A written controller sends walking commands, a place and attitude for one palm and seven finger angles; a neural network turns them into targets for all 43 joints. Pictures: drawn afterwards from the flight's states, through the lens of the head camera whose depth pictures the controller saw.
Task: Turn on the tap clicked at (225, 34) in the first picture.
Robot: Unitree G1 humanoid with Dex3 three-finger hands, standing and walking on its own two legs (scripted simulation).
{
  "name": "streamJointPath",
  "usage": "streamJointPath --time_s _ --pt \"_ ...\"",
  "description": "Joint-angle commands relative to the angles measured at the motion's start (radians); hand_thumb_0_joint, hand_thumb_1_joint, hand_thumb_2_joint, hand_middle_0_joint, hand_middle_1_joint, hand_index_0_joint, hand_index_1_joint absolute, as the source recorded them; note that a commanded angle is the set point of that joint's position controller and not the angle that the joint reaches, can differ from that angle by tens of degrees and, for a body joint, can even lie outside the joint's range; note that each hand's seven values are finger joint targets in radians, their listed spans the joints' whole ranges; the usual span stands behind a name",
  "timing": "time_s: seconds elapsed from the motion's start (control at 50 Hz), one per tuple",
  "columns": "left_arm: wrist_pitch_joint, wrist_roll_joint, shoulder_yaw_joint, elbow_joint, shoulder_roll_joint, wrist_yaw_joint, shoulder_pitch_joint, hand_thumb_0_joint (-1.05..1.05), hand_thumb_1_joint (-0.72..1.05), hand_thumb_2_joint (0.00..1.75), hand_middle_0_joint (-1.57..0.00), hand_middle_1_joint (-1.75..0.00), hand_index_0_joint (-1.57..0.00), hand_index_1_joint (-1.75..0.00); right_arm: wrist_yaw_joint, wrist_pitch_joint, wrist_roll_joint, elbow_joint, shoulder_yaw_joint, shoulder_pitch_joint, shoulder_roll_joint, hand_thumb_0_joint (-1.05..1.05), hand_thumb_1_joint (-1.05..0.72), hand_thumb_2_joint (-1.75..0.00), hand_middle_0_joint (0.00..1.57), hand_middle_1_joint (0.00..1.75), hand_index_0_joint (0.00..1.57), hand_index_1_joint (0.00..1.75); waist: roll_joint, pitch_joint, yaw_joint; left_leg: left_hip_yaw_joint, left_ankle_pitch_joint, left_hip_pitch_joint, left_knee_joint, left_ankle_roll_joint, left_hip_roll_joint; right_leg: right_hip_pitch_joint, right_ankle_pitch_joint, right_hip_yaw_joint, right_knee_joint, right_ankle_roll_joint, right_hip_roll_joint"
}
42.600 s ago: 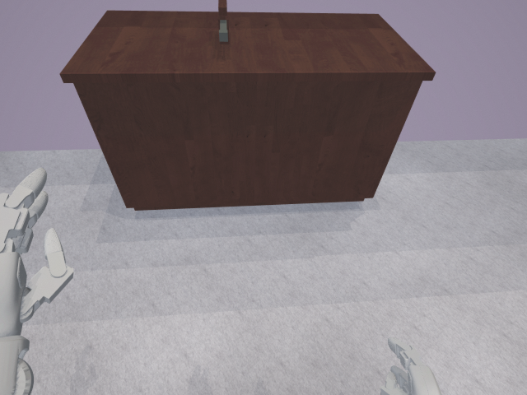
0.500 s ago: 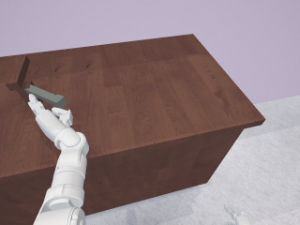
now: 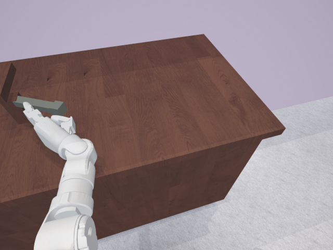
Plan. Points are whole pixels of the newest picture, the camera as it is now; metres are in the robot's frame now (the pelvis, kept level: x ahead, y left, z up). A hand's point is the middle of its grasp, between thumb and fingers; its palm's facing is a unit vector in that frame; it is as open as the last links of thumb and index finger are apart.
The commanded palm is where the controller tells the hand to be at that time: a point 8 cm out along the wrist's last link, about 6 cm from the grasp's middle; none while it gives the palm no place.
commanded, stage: push the lever round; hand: left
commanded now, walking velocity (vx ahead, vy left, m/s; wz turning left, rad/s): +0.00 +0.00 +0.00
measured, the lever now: (58, 108) +0.44 +0.28 +0.10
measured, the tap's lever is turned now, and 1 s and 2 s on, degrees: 60 66 66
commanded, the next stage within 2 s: lift the hand up off the lever in 0.20 s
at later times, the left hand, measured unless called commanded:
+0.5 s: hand (69, 114) +0.42 +0.25 +0.10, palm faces +0.83 -0.56 -0.04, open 7.9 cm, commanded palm +0.36 +0.26 +0.10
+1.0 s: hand (64, 110) +0.42 +0.25 +0.12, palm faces +0.81 -0.58 -0.04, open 7.9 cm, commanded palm +0.36 +0.27 +0.12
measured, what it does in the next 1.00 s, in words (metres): stands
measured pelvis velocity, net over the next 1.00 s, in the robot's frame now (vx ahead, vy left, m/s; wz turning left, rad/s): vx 0.00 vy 0.01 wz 0.00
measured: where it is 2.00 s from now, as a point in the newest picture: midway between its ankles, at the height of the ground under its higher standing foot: outside the picture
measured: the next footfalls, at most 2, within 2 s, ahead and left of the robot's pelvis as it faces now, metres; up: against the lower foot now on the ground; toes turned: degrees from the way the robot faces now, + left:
none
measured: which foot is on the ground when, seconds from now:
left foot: down 0.00-1.00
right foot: down 0.00-1.00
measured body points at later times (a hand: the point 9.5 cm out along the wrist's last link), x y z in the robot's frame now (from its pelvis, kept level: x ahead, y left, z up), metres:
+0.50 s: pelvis +0.00 +0.00 +0.00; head +0.03 +0.00 +0.45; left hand +0.37 +0.28 +0.10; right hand +0.08 -0.25 -0.13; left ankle +0.02 +0.12 -0.71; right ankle -0.01 -0.08 -0.71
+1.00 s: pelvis +0.00 +0.01 +0.01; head +0.02 +0.01 +0.46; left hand +0.37 +0.28 +0.12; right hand +0.12 -0.24 -0.11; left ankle +0.02 +0.12 -0.71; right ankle -0.01 -0.08 -0.71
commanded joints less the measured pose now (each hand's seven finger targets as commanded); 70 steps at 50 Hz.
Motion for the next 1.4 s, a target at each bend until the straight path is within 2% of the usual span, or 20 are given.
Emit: streamJointPath --time_s 0.0,0.1,0.18,0.3,0.4,0.48,0.5,0.56,0.58,0.62,0.74,0.88,0.94,0.98,1.02,1.06,1.08,1.12,1.36,1.38 --pt "-0.065 0.037 -0.015 -0.186 0.209 0.003 -0.461 0.0 0.9 0.9 -0.15 -0.15 -0.15 -0.15 -0.009 -0.037 0.005 -0.112 -0.036 -0.038 -0.127 0.0 -0.9 -0.9 0.2 0.3 0.2 0.3 -0.008 -0.285 -0.013 0.011 0.207 0.131 -0.064 0.035 -0.017 0.128 0.285 0.072 -0.116 0.043 -0.035" --pt "-0.078 0.042 -0.003 -0.168 0.214 0.006 -0.461 0.0 0.9 0.9 -0.15 -0.15 -0.15 -0.15 -0.003 -0.033 0.0 -0.115 -0.037 -0.022 -0.124 0.0 -0.9 -0.9 0.2 0.3 0.2 0.3 -0.007 -0.318 -0.01 0.016 0.239 0.136 -0.054 0.035 -0.017 0.14 0.328 0.069 -0.101 0.045 -0.033" --pt "-0.078 0.047 0.039 -0.143 0.268 0.002 -0.472 0.0 0.9 0.9 -0.15 -0.15 -0.15 -0.15 -0.006 -0.025 0.001 -0.112 -0.038 -0.016 -0.13 0.0 -0.9 -0.9 0.2 0.3 0.2 0.3 -0.011 -0.302 -0.006 0.018 0.229 0.112 -0.053 0.038 -0.019 0.147 0.34 0.079 -0.105 0.048 -0.037" --pt "-0.085 0.046 0.005 -0.119 0.233 -0.004 -0.501 0.0 0.9 0.9 -0.15 -0.15 -0.15 -0.15 0.0 -0.024 0.0 -0.114 -0.036 -0.007 -0.129 0.0 -0.9 -0.9 0.2 0.3 0.2 0.3 -0.004 -0.294 -0.025 0.014 0.208 0.121 -0.056 0.038 -0.017 0.113 0.293 0.071 -0.106 0.046 -0.03" --pt "-0.096 0.044 0.014 -0.182 0.247 -0.004 -0.495 0.0 0.9 0.9 -0.15 -0.15 -0.15 -0.15 0.004 -0.027 0.002 -0.121 -0.039 -0.004 -0.128 0.0 -0.9 -0.9 0.2 0.3 0.2 0.3 0.02 -0.347 -0.008 0.011 0.253 0.158 -0.06 0.034 -0.015 0.146 0.325 0.067 -0.098 0.04 -0.025" --pt "-0.068 0.036 0.028 -0.181 0.249 -0.009 -0.418 0.0 0.9 0.9 -0.15 -0.15 -0.15 -0.15 0.004 -0.027 0.005 -0.121 -0.043 -0.009 -0.133 0.0 -0.9 -0.9 0.2 0.3 0.2 0.3 0.002 -0.326 0.009 0.013 0.271 0.16 -0.073 0.032 -0.014 0.169 0.341 0.063 -0.11 0.038 -0.022" --pt "-0.062 0.027 -0.011 -0.214 0.206 -0.015 -0.429 0.0 0.9 0.9 -0.15 -0.15 -0.15 -0.15 0.007 -0.026 0.007 -0.13 -0.04 -0.014 -0.129 0.0 -0.9 -0.9 0.2 0.3 0.2 0.3 0.023 -0.331 0.002 0.016 0.284 0.177 -0.076 0.031 -0.013 0.168 0.349 0.062 -0.11 0.038 -0.023" --pt "-0.039 0.012 -0.018 -0.216 0.192 -0.016 -0.398 0.0 0.9 0.9 -0.15 -0.15 -0.15 -0.15 0.007 -0.033 0.01 -0.132 -0.038 -0.025 -0.131 0.0 -0.9 -0.9 0.2 0.3 0.2 0.3 -0.028 -0.292 0.004 0.02 0.263 0.166 -0.089 0.034 -0.015 0.179 0.338 0.06 -0.132 0.041 -0.021" --pt "-0.035 0.014 0.026 -0.22 0.238 -0.013 -0.391 0.0 0.9 0.9 -0.15 -0.15 -0.15 -0.15 0.002 -0.031 0.012 -0.126 -0.04 -0.027 -0.135 0.0 -0.9 -0.9 0.2 0.3 0.2 0.3 -0.024 -0.287 0.017 0.014 0.261 0.163 -0.097 0.032 -0.014 0.189 0.331 0.061 -0.134 0.039 -0.022" --pt "-0.021 0.014 -0.017 -0.236 0.199 -0.017 -0.406 0.0 0.9 0.9 -0.15 -0.15 -0.15 -0.15 0.003 -0.032 0.014 -0.132 -0.035 -0.04 -0.128 0.0 -0.9 -0.9 0.2 0.3 0.2 0.3 -0.007 -0.265 0.01 0.021 0.254 0.169 -0.106 0.032 -0.014 0.183 0.324 0.061 -0.143 0.04 -0.025" --pt "-0.014 0.022 -0.034 -0.237 0.201 -0.017 -0.456 0.0 0.9 0.9 -0.15 -0.15 -0.15 -0.15 -0.008 -0.043 0.014 -0.121 -0.03 -0.059 -0.125 0.0 -0.9 -0.9 0.2 0.3 0.2 0.3 -0.027 -0.234 -0.005 0.016 0.199 0.176 -0.122 0.034 -0.012 0.158 0.25 0.064 -0.165 0.04 -0.025" --pt "0.003 0.018 -0.028 -0.239 0.199 -0.021 -0.459 0.0 0.9 0.9 -0.15 -0.15 -0.15 -0.15 -0.012 -0.045 0.016 -0.117 -0.03 -0.067 -0.125 0.0 -0.9 -0.9 0.2 0.3 0.2 0.3 0.025 -0.267 0.011 0.006 0.24 0.221 -0.132 0.024 -0.013 0.163 0.267 0.056 -0.158 0.032 -0.022" --pt "0.016 0.01 -0.072 -0.258 0.145 -0.025 -0.455 0.0 0.9 0.9 -0.15 -0.15 -0.15 -0.15 -0.006 -0.048 0.015 -0.126 -0.03 -0.067 -0.122 0.0 -0.9 -0.9 0.2 0.3 0.2 0.3 0.009 -0.282 0.01 0.007 0.283 0.245 -0.129 0.021 -0.011 0.173 0.301 0.051 -0.154 0.031 -0.02" --pt "0.033 0.005 -0.015 -0.252 0.195 -0.018 -0.404 0.0 0.9 0.9 -0.15 -0.15 -0.15 -0.15 -0.009 -0.043 0.016 -0.128 -0.032 -0.072 -0.128 0.0 -0.9 -0.9 0.2 0.3 0.2 0.3 -0.014 -0.286 0.032 0.004 0.294 0.229 -0.137 0.018 -0.012 0.199 0.313 0.049 -0.154 0.031 -0.018" --pt "0.049 0.004 -0.056 -0.258 0.16 -0.021 -0.446 0.0 0.9 0.9 -0.15 -0.15 -0.15 -0.15 -0.008 -0.037 0.02 -0.131 -0.028 -0.08 -0.124 0.0 -0.9 -0.9 0.2 0.3 0.2 0.3 -0.035 -0.262 0.013 0.009 0.287 0.228 -0.14 0.02 -0.009 0.194 0.313 0.05 -0.162 0.035 -0.024" --pt "0.053 0.008 -0.049 -0.285 0.171 -0.015 -0.463 0.0 0.9 0.9 -0.15 -0.15 -0.15 -0.15 -0.008 -0.04 0.019 -0.131 -0.028 -0.085 -0.12 0.0 -0.9 -0.9 0.2 0.3 0.2 0.3 -0.019 -0.266 0.017 0.013 0.288 0.242 -0.142 0.022 -0.009 0.199 0.314 0.052 -0.169 0.034 -0.024" --pt "0.051 0.013 -0.008 -0.318 0.209 -0.009 -0.447 0.0 0.9 0.9 -0.15 -0.15 -0.15 -0.15 -0.011 -0.039 0.016 -0.133 -0.031 -0.086 -0.123 0.0 -0.9 -0.9 0.2 0.3 0.2 0.3 0.013 -0.29 0.04 0.009 0.314 0.253 -0.146 0.017 -0.01 0.215 0.325 0.05 -0.161 0.029 -0.021" --pt "0.057 0.018 -0.047 -0.335 0.174 -0.009 -0.458 0.0 0.9 0.9 -0.15 -0.15 -0.15 -0.15 -0.009 -0.041 0.015 -0.132 -0.029 -0.088 -0.115 0.0 -0.9 -0.9 0.2 0.3 0.2 0.3 -0.004 -0.302 0.025 0.014 0.339 0.265 -0.136 0.018 -0.007 0.218 0.355 0.05 -0.156 0.032 -0.023" --pt "0.117 0.001 -0.075 -0.34 0.148 -0.019 -0.455 0.0 0.9 0.9 -0.15 -0.15 -0.15 -0.15 -0.019 -0.049 0.022 -0.13 -0.024 -0.109 -0.116 0.0 -0.9 -0.9 0.2 0.3 0.2 0.3 -0.017 -0.267 0.027 0.019 0.309 0.272 -0.165 0.021 -0.013 0.241 0.339 0.053 -0.19 0.035 -0.027" --pt "0.118 0.004 -0.022 -0.344 0.2 -0.015 -0.437 0.0 0.9 0.9 -0.15 -0.15 -0.15 -0.15 -0.022 -0.047 0.023 -0.124 -0.028 -0.107 -0.12 0.0 -0.9 -0.9 0.2 0.3 0.2 0.3 -0.02 -0.282 0.04 0.014 0.328 0.28 -0.168 0.019 -0.01 0.255 0.349 0.051 -0.188 0.032 -0.025"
